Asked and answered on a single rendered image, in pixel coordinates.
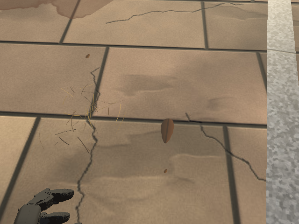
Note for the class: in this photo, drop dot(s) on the robot left hand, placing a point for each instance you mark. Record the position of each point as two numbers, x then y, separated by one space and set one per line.
30 213

